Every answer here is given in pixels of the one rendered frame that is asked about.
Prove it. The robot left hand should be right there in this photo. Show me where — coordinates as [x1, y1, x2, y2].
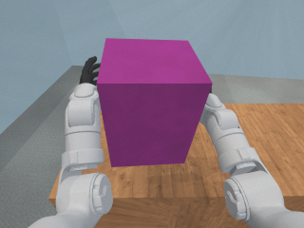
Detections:
[79, 56, 101, 91]

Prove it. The right robot upper arm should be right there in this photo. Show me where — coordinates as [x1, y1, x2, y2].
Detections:
[223, 170, 304, 228]

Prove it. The carton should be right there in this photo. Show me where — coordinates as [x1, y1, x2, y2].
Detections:
[96, 38, 213, 167]

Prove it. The left robot upper arm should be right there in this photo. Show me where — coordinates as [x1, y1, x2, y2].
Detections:
[29, 172, 113, 228]

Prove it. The pedestal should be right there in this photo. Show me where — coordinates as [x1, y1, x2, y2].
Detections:
[48, 104, 304, 228]

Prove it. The right robot forearm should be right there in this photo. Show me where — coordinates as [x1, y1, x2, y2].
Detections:
[199, 93, 285, 205]

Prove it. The left robot forearm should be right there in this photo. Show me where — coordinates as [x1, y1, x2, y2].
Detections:
[55, 83, 105, 210]

